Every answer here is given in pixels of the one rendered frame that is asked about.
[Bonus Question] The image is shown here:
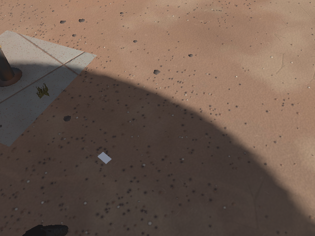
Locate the robot left hand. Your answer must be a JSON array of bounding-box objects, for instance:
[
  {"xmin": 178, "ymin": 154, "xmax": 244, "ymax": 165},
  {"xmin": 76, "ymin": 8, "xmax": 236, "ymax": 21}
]
[{"xmin": 23, "ymin": 224, "xmax": 69, "ymax": 236}]

